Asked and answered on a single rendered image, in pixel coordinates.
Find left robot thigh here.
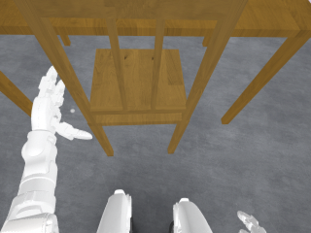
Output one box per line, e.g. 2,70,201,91
96,193,132,233

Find robot right hand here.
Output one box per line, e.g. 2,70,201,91
237,211,266,233

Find left robot upper arm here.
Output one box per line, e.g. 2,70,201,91
2,213,59,233

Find chair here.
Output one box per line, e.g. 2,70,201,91
13,0,249,156

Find robot thigh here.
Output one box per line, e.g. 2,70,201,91
96,193,132,233
173,201,213,233

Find table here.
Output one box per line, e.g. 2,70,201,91
0,0,311,124

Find right robot thigh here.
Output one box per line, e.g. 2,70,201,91
173,201,213,233

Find robot left hand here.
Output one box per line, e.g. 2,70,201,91
31,66,92,141

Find left robot forearm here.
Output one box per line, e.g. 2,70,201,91
0,129,57,233

